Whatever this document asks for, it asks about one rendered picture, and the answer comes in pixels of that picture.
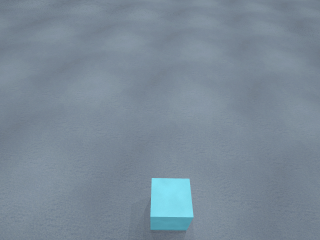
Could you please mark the carton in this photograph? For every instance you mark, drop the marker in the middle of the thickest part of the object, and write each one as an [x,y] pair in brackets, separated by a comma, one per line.
[171,204]

